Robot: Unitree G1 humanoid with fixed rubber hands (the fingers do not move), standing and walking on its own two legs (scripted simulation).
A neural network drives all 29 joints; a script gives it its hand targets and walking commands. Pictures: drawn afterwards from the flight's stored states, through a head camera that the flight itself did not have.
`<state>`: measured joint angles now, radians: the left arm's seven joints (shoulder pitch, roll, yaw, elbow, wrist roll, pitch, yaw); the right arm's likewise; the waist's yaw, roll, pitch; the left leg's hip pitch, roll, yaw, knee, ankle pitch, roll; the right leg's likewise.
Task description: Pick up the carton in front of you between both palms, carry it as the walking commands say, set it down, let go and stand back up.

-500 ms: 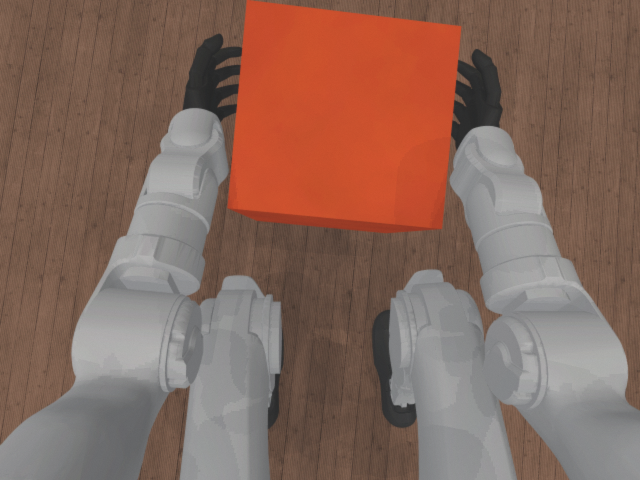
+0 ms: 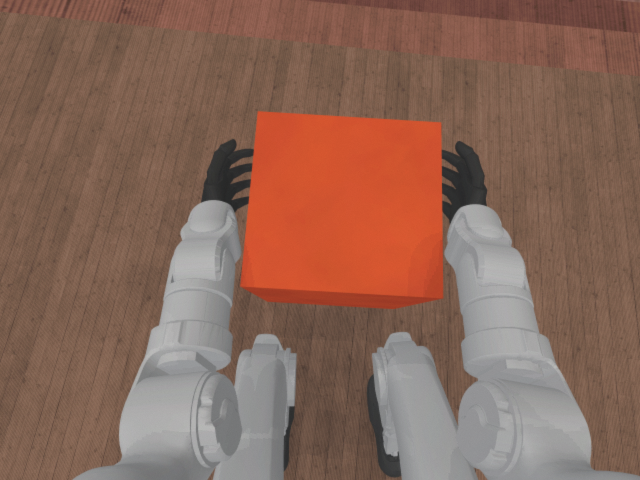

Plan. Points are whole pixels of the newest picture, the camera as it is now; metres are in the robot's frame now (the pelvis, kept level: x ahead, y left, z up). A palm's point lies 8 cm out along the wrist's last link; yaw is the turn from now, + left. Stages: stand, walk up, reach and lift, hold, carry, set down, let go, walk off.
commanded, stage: reach and lift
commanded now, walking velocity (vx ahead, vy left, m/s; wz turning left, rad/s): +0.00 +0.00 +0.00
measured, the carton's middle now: (338, 228) +0.45 +0.00 -0.12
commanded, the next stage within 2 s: none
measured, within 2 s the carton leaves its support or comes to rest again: neither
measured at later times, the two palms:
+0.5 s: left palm (163, 177) +0.41 +0.15 +0.11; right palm (548, 171) +0.41 -0.15 +0.12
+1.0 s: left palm (3, 101) +0.37 +0.15 +0.26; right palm out of the picture +0.38 -0.15 +0.27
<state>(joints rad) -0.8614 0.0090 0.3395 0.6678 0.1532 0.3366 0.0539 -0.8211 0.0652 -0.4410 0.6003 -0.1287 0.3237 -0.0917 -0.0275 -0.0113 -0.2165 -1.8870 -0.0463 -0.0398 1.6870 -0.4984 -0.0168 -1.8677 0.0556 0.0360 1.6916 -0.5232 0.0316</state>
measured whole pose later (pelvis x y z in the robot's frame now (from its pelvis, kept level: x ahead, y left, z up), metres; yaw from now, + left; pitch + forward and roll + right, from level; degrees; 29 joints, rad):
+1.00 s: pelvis +0.08 +0.00 +0.25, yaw +1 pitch +1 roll +0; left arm -0.26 -0.15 0.27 0.39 0.23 0.53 0.02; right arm -0.28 0.16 -0.29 0.41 -0.23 0.52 -0.02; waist 0.00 -0.01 -0.08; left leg -0.32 -0.02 -0.06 0.56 -0.26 0.00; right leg -0.31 0.03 0.06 0.56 -0.28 0.00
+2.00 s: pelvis +0.09 +0.00 +0.26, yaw +0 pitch -6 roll +0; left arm -0.25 -0.15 0.22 0.26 0.28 0.69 0.00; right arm -0.27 0.15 -0.24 0.29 -0.28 0.67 0.01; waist 0.00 -0.01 0.02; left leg -0.07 -0.02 -0.06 0.37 -0.19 0.00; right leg -0.07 0.02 0.07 0.38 -0.21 0.00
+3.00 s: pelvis +0.16 -0.02 +0.26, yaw +0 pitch +5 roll +2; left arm -0.21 -0.13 0.11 -0.11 0.14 1.06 0.09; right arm -0.25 0.08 -0.14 -0.08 -0.11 1.05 -0.06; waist 0.00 -0.02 -0.16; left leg -0.44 0.03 0.12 0.66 -0.37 0.00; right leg -0.16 -0.04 -0.04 0.34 -0.26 -0.02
